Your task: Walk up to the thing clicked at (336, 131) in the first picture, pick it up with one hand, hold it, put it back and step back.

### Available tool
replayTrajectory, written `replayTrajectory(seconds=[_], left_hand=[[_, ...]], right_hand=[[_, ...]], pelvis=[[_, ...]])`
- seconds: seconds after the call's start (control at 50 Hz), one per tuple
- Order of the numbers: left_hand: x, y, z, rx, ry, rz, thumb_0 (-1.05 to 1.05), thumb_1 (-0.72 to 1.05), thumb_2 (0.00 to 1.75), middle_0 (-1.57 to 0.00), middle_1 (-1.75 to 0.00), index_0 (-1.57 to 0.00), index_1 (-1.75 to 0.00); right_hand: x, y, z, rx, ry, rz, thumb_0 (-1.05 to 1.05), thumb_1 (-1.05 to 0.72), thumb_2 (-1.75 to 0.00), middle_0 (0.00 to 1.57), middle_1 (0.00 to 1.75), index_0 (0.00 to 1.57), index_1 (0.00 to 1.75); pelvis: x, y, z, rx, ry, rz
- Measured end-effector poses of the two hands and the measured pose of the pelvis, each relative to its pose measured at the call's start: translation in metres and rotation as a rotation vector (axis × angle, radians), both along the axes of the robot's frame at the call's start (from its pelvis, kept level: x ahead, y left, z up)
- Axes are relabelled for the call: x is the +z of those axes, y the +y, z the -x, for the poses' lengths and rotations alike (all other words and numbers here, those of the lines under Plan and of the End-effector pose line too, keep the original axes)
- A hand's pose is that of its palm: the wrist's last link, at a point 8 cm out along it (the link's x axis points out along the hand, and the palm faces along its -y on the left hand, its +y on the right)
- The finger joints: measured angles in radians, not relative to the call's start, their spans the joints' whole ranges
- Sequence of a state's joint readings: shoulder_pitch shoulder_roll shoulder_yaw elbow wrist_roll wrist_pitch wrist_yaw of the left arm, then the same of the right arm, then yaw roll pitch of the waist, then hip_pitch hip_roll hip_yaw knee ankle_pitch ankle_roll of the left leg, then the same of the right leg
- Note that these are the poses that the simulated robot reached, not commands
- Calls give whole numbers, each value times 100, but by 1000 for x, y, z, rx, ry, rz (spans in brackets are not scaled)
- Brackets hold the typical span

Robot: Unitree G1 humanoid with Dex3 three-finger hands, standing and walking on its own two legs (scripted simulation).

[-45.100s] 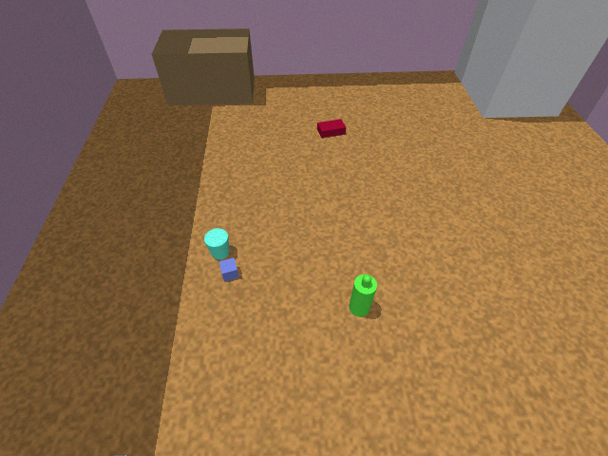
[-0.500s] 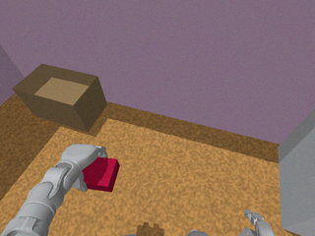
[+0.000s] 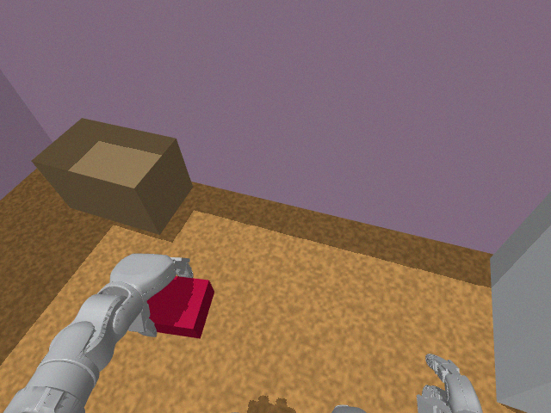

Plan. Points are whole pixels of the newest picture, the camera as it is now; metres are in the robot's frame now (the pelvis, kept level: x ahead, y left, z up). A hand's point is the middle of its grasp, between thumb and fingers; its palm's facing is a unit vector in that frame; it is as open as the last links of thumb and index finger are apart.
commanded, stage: hold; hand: left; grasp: from above
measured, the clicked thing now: (165, 303) +0.30 +0.21 -0.07
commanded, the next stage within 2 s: crouch in 0.82 s
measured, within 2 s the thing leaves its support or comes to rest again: neither
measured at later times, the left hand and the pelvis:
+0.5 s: hand (146, 292) +0.30 +0.22 -0.02, palm faces -0.47 +0.00 -0.88, open 11.0 cm; pelvis +0.01 +0.00 +0.01, yaw +0 degrees
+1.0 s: hand (145, 288) +0.30 +0.22 -0.02, palm faces -0.49 +0.01 -0.87, open 11.0 cm; pelvis +0.02 +0.01 +0.01, yaw +0 degrees
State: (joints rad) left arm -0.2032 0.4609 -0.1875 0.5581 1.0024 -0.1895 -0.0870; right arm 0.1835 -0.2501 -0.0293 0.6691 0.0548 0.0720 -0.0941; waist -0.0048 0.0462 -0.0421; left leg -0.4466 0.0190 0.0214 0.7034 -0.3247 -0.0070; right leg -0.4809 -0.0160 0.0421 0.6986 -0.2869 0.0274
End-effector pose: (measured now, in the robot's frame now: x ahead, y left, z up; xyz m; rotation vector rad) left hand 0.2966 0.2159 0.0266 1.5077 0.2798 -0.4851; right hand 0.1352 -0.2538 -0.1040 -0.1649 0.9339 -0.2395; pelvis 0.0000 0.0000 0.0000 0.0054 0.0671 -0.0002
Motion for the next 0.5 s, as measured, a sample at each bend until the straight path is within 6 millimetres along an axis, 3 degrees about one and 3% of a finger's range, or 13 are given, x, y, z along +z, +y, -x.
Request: replayTrajectory(seconds=[0.5], left_hand=[[13, 7, -9, 3, -1, 4, 0, -8, 54, -54, -59, -59, -57]], right_hand=[[10, 8, -15, 1, -18, 7, 1, -91, -90, 20, 30, 21, 30]], pelvis=[[8, 5, -10, -5, -22, 2]])
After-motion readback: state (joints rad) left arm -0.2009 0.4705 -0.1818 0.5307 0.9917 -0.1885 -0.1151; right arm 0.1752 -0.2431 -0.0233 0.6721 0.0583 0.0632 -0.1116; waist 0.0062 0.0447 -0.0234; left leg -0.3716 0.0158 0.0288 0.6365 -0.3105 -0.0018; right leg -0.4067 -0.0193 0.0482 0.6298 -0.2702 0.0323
